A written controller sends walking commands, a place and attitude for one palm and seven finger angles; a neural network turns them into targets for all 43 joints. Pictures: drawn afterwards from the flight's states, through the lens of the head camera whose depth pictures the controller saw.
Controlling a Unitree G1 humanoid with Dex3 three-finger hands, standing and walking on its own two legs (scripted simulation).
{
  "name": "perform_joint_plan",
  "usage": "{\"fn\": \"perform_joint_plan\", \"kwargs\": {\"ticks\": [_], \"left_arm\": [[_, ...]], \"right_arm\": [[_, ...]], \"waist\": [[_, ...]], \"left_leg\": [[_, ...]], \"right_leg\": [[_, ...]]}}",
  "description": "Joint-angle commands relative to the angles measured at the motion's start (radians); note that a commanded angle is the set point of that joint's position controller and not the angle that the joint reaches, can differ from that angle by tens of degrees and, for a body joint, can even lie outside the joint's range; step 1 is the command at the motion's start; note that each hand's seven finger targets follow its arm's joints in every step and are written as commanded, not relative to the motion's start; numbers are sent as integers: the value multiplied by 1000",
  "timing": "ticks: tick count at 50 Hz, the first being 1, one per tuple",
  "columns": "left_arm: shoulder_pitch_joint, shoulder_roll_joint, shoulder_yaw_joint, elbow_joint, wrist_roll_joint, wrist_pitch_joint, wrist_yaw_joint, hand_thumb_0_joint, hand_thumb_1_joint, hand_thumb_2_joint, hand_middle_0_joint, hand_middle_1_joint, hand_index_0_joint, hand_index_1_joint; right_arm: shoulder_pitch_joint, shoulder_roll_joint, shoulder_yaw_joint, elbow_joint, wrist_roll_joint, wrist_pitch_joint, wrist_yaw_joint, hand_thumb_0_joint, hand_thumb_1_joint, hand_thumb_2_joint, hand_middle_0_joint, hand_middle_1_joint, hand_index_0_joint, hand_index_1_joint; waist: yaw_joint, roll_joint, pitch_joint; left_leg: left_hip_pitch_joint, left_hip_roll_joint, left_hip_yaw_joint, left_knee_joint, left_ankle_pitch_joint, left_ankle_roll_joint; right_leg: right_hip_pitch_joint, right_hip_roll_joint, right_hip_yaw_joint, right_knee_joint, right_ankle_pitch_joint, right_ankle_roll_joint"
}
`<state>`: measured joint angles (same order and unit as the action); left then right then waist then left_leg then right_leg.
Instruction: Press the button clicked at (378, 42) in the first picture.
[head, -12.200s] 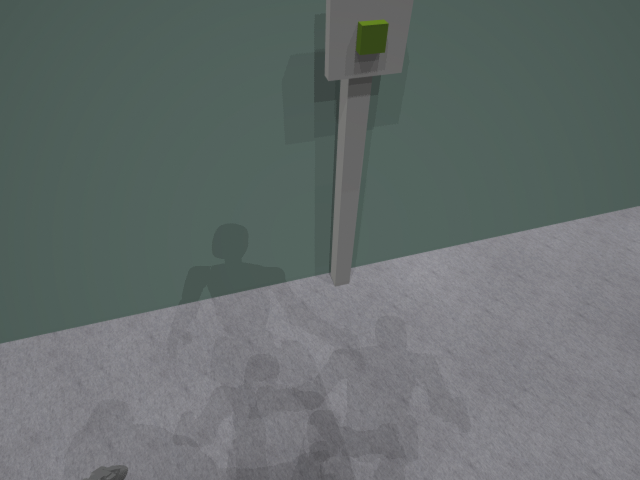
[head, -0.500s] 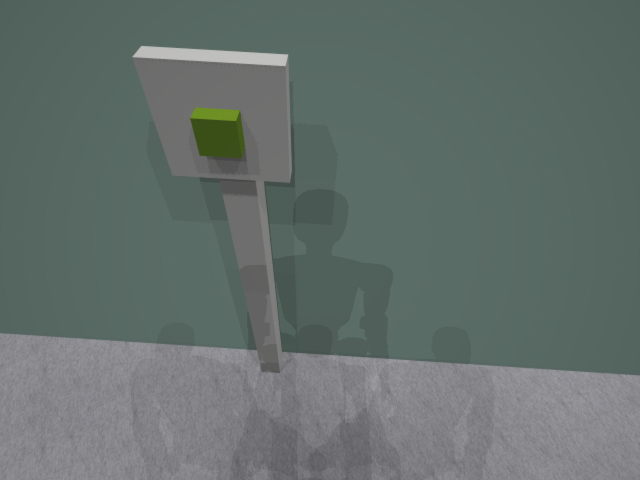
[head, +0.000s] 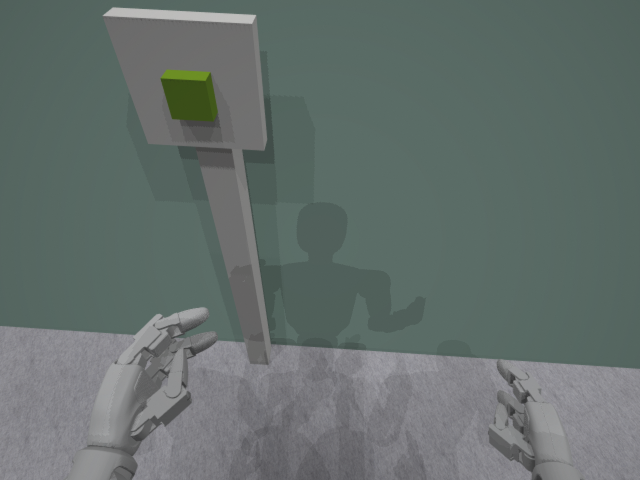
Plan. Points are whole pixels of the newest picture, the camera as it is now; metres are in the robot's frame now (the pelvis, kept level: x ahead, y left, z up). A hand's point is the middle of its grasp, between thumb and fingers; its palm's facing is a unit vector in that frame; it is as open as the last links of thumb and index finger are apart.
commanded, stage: raise the hand and make a fist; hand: left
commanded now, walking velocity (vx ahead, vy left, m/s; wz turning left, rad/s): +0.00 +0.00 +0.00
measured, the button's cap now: (191, 94) +0.55 +0.20 +0.21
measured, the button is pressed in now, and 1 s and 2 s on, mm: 0 0 0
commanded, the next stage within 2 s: aim a knuckle at the button in 1.64 s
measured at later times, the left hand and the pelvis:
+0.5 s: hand (133, 377) +0.21 +0.20 +0.09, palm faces +0.01 -1.00 -0.05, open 3.1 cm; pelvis +0.00 +0.00 +0.01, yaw +1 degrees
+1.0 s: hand (55, 329) +0.22 +0.25 +0.17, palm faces +0.02 -1.00 -0.08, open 3.1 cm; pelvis +0.00 +0.04 +0.03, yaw +2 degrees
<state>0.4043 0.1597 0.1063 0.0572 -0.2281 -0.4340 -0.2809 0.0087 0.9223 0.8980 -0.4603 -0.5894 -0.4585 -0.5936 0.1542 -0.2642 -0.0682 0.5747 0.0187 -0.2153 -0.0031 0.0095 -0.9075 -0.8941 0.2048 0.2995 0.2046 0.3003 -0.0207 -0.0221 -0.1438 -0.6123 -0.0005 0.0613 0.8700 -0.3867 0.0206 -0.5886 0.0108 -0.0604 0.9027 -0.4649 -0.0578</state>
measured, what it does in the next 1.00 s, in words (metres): stands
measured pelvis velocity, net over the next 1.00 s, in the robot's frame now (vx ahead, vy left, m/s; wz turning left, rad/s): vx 0.00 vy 0.04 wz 0.04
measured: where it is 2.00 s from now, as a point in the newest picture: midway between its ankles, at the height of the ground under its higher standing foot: outside the picture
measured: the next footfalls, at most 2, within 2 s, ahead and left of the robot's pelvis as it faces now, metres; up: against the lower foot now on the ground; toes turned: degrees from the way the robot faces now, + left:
none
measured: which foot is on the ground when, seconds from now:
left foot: down 0.00-1.00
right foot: down 0.00-1.00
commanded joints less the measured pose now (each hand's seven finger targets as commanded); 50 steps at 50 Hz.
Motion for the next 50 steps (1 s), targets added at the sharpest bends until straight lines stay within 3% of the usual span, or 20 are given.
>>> {"fn": "perform_joint_plan", "kwargs": {"ticks": [1, 4, 5, 8, 10, 12, 15, 17, 20, 22, 25, 27, 31, 33, 34, 35, 43, 45, 47, 50], "left_arm": [[42, 171, 126, -261, -55, -23, 5, 0, 900, 900, -723, -870, -723, -870], [-97, 186, 129, -415, -52, -58, 60, 0, 900, 900, -805, -960, -805, -960], [-168, 197, 111, -461, -53, -78, 58, 0, 900, 900, -832, -990, -832, -990], [-177, 191, 68, -394, -57, -98, 8, 0, 900, 900, -915, -1080, -915, -1080], [-198, 209, 60, -327, -69, -61, -43, 0, 900, 900, -970, -1140, -970, -1140], [-162, 253, 110, -269, -77, 9, -75, 0, 900, 900, -1025, -1200, -1025, -1200], [-102, 268, 183, -193, -105, 117, -84, 0, 900, 900, -1107, -1290, -1107, -1290], [-91, 277, 226, -232, -120, 146, -66, 0, 900, 900, -1163, -1350, -1163, -1350], [-79, 269, 249, -265, -135, 147, -37, 0, 900, 900, -1245, -1440, -1245, -1440], [-67, 246, 226, -303, -124, 130, -28, 0, 900, 900, -1300, -1500, -1300, -1500], [-70, 236, 200, -318, -116, 132, -26, 0, 900, 900, -1300, -1500, -1300, -1500], [-77, 231, 189, -365, -108, 132, -23, 0, 900, 900, -1300, -1500, -1300, -1500], [-104, 256, 211, -409, -105, 158, -2, 0, 900, 900, -1300, -1500, -1300, -1500], [-116, 243, 195, -460, -96, 170, 8, 0, 900, 900, -1300, -1500, -1300, -1500], [-126, 242, 193, -479, -92, 177, 15, 0, 900, 900, -1300, -1500, -1300, -1500], [-139, 246, 191, -470, -92, 195, 15, 0, 900, 900, -1300, -1500, -1300, -1500], [-233, 261, 187, -488, -80, 341, 3, 0, 900, 900, -1300, -1500, -1300, -1500], [-266, 284, 212, -486, -86, 378, -3, 0, 900, 900, -1300, -1500, -1300, -1500], [-315, 288, 214, -534, -84, 400, -9, 0, 900, 900, -1300, -1500, -1300, -1500], [-343, 301, 230, -514, -95, 437, -19, 0, 900, 900, -1300, -1500, -1300, -1500]], "right_arm": [[-81, -89, -6, -266, 19, -1, -27, 0, -900, -900, 200, 300, 200, 300], [10, -71, 4, -252, 14, -3, -48, 0, -900, -900, 200, 300, 200, 300], [26, -77, 14, -245, 10, -6, -54, 0, -900, -900, 200, 300, 200, 300], [31, -88, 30, -202, 17, -34, -68, 0, -900, -900, 200, 300, 200, 300], [26, -102, 43, -180, 25, -46, -75, 0, -900, -900, 200, 300, 200, 300], [18, -105, 46, -173, 32, -53, -81, 0, -900, -900, 200, 300, 200, 300], [-12, -95, 50, -172, 37, -55, -87, 0, -900, -900, 200, 300, 200, 300], [-18, -87, 52, -175, 32, -61, -86, 0, -900, -900, 200, 300, 200, 300], [-26, -81, 54, -171, 26, -75, -81, 0, -900, -900, 200, 300, 200, 300], [-9, -83, 49, -164, 27, -92, -75, 0, -900, -900, 200, 300, 200, 300], [0, -94, 46, -156, 28, -112, -71, 0, -900, -900, 200, 300, 200, 300], [11, -97, 42, -152, 31, -127, -69, 0, -900, -900, 200, 300, 200, 300], [11, -104, 43, -145, 31, -141, -70, 0, -900, -900, 200, 300, 200, 300], [14, -103, 49, -146, 32, -146, -68, 0, -900, -900, 200, 300, 200, 300], [15, -100, 51, -144, 34, -149, -67, 0, -900, -900, 200, 300, 200, 300], [12, -105, 54, -143, 28, -147, -66, 0, -900, -900, 200, 300, 200, 300], [-12, -104, 78, -146, 37, -122, -72, 0, -900, -900, 200, 300, 200, 300], [-21, -106, 87, -144, 32, -113, -75, 0, -900, -900, 200, 300, 200, 300], [-33, -98, 93, -146, 34, -108, -75, 0, -900, -900, 200, 300, 200, 300], [-46, -99, 102, -139, 33, -99, -75, 0, -900, -900, 200, 300, 200, 300]], "waist": [[48, 35, -15], [-6, 74, -75], [-37, 31, -77], [-58, 80, -40], [-59, 76, -24], [-28, 58, -48], [23, -4, -50], [45, -22, -76], [59, -55, -56], [54, -6, -60], [43, -27, -43], [45, 39, -58], [46, 26, -47], [48, 104, -67], [47, 113, -63], [45, 87, -48], [55, 98, 16], [63, 71, 11], [65, 126, -15], [68, 80, -7]], "left_leg": [[-47, -36, -21, -26, 10, -1], [8, -11, -50, 13, 46, 12], [6, -5, -64, 30, 49, 17], [22, 3, -77, 35, 53, 19], [20, 4, -89, 24, 53, 22], [27, 4, -93, -7, 62, 21], [33, 3, -101, -53, 88, 16], [51, 2, -100, -84, 121, 11], [74, 3, -104, -119, 148, 7], [124, 3, -94, -144, 180, 8], [165, 5, -95, -170, 198, 13], [220, 4, -86, -199, 214, 17], [267, 7, -93, -242, 233, 18], [317, 10, -96, -262, 261, 15], [337, 14, -102, -271, 279, 11], [337, 15, -112, -279, 280, 12], [397, 29, -144, -365, 267, -5], [407, 27, -149, -379, 285, -7], [451, 30, -150, -386, 338, -17], [466, 31, -158, -405, 334, -19]], "right_leg": [[23, -44, 167, -219, -25, 49], [22, -42, 188, -233, 16, 61], [12, -40, 195, -233, 38, 72], [6, -42, 195, -255, 60, 73], [37, -47, 216, -283, 53, 87], [95, -62, 221, -311, 61, 92], [178, -77, 222, -333, 102, 108], [229, -84, 207, -334, 169, 111], [251, -78, 188, -335, 209, 112], [243, -67, 158, -328, 268, 103], [229, -46, 121, -327, 280, 94], [219, -29, 81, -323, 271, 71], [226, -10, 33, -322, 284, 55], [232, -2, 6, -313, 311, 45], [235, 1, -6, -311, 324, 41], [240, 7, -8, -315, 326, 40], [271, 13, -29, -370, 305, 34], [302, 17, -29, -383, 319, 30], [318, 13, -32, -387, 346, 29], [332, 19, -34, -411, 344, 28]]}}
